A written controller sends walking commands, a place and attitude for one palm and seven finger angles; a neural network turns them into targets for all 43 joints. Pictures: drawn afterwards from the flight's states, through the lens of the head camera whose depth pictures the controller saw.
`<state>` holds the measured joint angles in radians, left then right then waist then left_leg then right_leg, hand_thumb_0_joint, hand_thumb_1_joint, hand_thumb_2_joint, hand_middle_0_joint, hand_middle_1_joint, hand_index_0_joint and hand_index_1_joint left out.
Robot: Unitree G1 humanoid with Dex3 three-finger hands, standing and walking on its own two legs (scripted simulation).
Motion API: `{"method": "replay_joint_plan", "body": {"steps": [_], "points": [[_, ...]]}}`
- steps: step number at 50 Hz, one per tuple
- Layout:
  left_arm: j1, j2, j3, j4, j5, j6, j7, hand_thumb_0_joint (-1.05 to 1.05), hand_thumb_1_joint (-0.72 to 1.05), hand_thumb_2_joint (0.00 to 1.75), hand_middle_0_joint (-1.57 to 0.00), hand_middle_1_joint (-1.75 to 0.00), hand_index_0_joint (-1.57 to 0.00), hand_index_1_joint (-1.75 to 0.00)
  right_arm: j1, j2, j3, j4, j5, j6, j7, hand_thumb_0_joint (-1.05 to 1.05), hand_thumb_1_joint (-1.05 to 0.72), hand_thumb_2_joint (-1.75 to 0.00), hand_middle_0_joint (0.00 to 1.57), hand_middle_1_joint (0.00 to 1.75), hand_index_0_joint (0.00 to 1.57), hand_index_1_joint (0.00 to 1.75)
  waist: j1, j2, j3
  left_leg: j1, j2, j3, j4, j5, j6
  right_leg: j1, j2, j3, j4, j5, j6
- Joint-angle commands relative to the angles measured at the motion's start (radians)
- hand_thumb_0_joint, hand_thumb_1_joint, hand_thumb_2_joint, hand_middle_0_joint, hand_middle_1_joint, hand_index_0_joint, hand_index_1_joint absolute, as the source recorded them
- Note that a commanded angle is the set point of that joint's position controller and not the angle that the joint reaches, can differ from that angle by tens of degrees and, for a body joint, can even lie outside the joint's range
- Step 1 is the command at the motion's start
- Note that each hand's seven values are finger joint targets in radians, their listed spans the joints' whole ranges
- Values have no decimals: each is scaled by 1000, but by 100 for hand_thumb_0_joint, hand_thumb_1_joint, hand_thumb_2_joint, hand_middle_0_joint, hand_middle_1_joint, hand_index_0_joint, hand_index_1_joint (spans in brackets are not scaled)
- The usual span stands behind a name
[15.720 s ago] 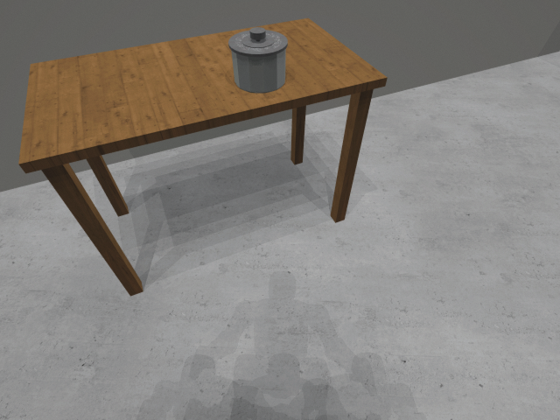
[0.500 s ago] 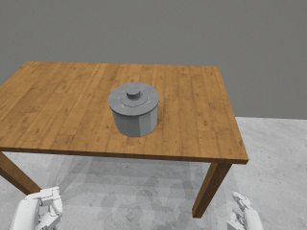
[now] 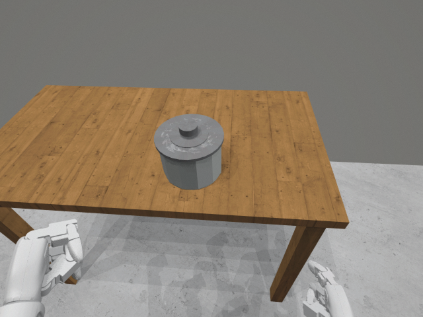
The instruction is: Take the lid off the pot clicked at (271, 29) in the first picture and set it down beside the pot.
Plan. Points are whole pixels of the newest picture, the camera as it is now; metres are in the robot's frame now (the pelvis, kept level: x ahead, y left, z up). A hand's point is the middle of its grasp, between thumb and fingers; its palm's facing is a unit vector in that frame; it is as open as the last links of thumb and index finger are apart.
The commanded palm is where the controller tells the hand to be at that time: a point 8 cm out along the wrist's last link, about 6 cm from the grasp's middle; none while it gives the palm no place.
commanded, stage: reach forward and open the fingers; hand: left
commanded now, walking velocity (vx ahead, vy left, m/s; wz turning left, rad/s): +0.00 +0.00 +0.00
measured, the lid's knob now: (188, 128) +0.50 +0.12 +0.09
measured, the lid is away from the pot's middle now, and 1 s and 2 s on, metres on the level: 0.00 0.00 0.00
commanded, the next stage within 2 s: move the open hand above the knob in 1.12 s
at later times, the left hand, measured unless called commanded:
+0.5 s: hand (64, 249) +0.18 +0.26 +0.09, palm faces -0.24 -0.08 -0.97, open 3.9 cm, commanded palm +0.18 +0.27 +0.16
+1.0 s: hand (72, 203) +0.24 +0.26 +0.14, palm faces -0.12 -0.08 -0.99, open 9.5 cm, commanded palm +0.22 +0.26 +0.21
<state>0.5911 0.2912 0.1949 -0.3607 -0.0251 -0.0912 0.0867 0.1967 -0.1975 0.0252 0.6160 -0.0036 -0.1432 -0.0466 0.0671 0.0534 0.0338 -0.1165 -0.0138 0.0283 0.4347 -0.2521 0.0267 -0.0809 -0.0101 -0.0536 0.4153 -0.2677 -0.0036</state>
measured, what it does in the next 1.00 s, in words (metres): stands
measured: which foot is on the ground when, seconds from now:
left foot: down 0.00-1.00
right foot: down 0.00-1.00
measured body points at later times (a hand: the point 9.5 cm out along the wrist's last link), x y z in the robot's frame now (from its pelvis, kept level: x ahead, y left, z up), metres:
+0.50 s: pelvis -0.01 +0.00 +0.00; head -0.02 -0.06 +0.45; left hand +0.19 +0.26 +0.15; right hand +0.21 -0.23 -0.09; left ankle -0.01 +0.10 -0.74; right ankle -0.02 -0.11 -0.74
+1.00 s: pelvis -0.04 +0.01 +0.00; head -0.04 -0.04 +0.45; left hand +0.24 +0.26 +0.19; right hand +0.17 -0.20 -0.10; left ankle -0.01 +0.10 -0.74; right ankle -0.02 -0.11 -0.74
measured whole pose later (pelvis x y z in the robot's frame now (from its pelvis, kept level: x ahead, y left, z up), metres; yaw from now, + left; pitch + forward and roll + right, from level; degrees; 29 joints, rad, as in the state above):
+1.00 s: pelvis -0.04 +0.01 +0.00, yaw +1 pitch -2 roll +0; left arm -0.04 0.63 0.02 -0.14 0.75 0.11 -0.28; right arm 0.13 -0.28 0.02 0.58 0.05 0.06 0.01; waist 0.06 0.14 0.03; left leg -0.20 -0.05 0.03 0.40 -0.17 0.05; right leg -0.18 -0.04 -0.05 0.43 -0.21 0.01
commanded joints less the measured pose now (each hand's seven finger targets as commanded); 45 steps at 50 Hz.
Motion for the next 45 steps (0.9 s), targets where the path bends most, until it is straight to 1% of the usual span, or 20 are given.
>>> {"method": "replay_joint_plan", "body": {"steps": [1,2,3,4,5,8,11,13,17,20,21,22,24,30,33,35,39,40,43,45], "points": [[-51,171,136,-245,-8,-71,26,0,90,90,-130,-150,-130,-150,-130,-102,-43,-170,7,-64,-11,0,-90,-90,20,30,20,30,1,-1,-78,48,36,-38,-57,231,-2,-49,-4,5,-71,178,-8],[-101,380,78,-298,427,16,61,0,88,90,-128,-148,-128,-148,-152,-181,-28,-182,-11,-5,2,0,-90,-90,20,30,20,30,1,65,-69,-70,17,-21,-27,253,1,-144,18,29,-8,185,-16],[-99,287,68,-345,438,70,81,0,85,91,-126,-146,-126,-146,-163,-138,-34,-223,-9,29,13,0,-90,-90,20,30,20,30,9,99,-74,-89,21,-18,-31,271,-8,-130,7,-12,8,172,-29],[-98,301,76,-340,442,101,89,0,82,91,-124,-143,-124,-143,-184,-139,-36,-224,1,48,18,0,-90,-90,20,30,20,30,7,84,-51,-104,23,-19,-29,269,-9,-133,12,-4,3,170,-33],[-64,301,55,-294,551,128,90,0,79,92,-123,-140,-123,-140,-171,-140,-40,-213,0,68,26,0,-90,-90,20,30,20,30,23,85,-86,-97,23,-10,-23,252,-11,-131,20,12,16,141,-38],[-1,390,75,-255,720,210,64,0,70,97,-122,-125,-122,-125,-216,-164,-44,-232,5,152,38,0,-90,-90,20,30,20,30,42,9,-149,-117,13,-4,-6,241,-5,-102,21,52,20,167,-42],[-124,485,90,-215,816,240,15,0,60,104,-119,-115,-119,-115,-245,-169,-43,-229,21,180,34,0,-90,-90,20,30,20,30,28,-16,-198,-98,12,-18,-7,204,5,-85,11,69,6,142,-30],[-158,510,75,-170,830,240,-37,0,54,108,-116,-107,-116,-107,-243,-172,-44,-215,31,183,26,0,-90,-90,20,30,20,30,17,-33,-214,-71,10,-27,-4,219,16,-83,2,64,-8,179,-16],[-236,510,25,-116,763,208,-167,0,41,115,-112,-93,-112,-93,-238,-177,-52,-203,44,170,10,0,-90,-90,20,30,20,30,-15,-64,-179,-53,-5,-30,-3,231,32,-83,-5,47,-33,246,10],[-365,576,45,-128,745,167,-241,0,32,120,-109,-83,-109,-83,-239,-176,-45,-207,45,149,-4,0,-90,-90,20,30,20,30,-24,-50,-165,-36,-11,-31,-8,234,39,-90,-6,36,-46,245,18],[-426,640,87,-126,756,148,-256,0,29,121,-108,-79,-108,-79,-234,-182,-44,-192,40,147,-9,0,-90,-90,20,30,20,30,-20,-40,-172,-24,-12,-38,-13,242,39,-96,-6,39,-56,247,18],[-437,637,82,-110,755,135,-269,0,26,122,-106,-76,-106,-76,-235,-177,-43,-194,40,143,-15,0,-90,-90,20,30,20,30,-23,-18,-159,-22,-12,-38,-17,236,40,-91,-6,36,-62,238,18],[-491,715,156,-99,781,113,-284,0,20,123,-104,-68,-104,-68,-249,-174,-36,-191,39,134,-13,0,-90,-90,20,30,20,30,-6,20,-169,-1,-17,-42,-14,267,37,-87,3,45,-70,257,6],[-452,551,50,-25,733,106,-303,0,4,127,-96,-47,-96,-47,-208,-173,-50,-204,44,146,31,0,-90,-90,20,30,20,30,-4,33,-174,6,-16,-37,-40,295,19,-70,5,6,-71,258,2],[-551,580,41,-28,746,127,-303,0,-5,131,-93,-36,-93,-36,-228,-187,-53,-211,46,152,37,0,-90,-90,20,30,20,30,-4,-9,-166,-16,-16,-42,-64,237,18,-87,6,7,-80,201,5],[-679,606,25,-81,769,123,-302,0,-11,133,-90,-29,-90,-29,-240,-180,-46,-215,49,143,35,0,-90,-90,20,30,20,30,-10,29,-225,9,-13,-50,-71,205,20,-68,7,9,-72,143,0],[-745,715,129,-74,797,113,-278,0,-22,138,-86,-15,-86,-15,-234,-179,-46,-208,48,123,32,0,-90,-90,20,30,20,30,9,45,-267,36,-10,-72,-64,232,20,-44,16,23,-58,152,-15],[-776,690,94,-19,803,117,-287,0,-25,139,-85,-12,-85,-12,-232,-169,-39,-192,44,131,31,0,-90,-90,20,30,20,30,8,42,-270,21,-9,-68,-82,218,16,-46,8,9,-59,131,-12],[-764,600,31,110,771,159,-298,0,-29,141,-83,-8,-83,-8,-226,-185,-44,-192,58,152,38,0,-90,-90,20,30,20,30,-2,-3,-145,-29,-7,-62,-101,147,8,-104,11,0,-73,84,-9],[-823,529,-60,80,760,179,-321,0,-29,142,-84,-8,-84,-8,-255,-184,-39,-208,65,155,51,0,-90,-90,20,30,20,30,-16,13,-153,-21,-6,-63,-112,121,5,-115,12,-7,-66,67,-9]]}}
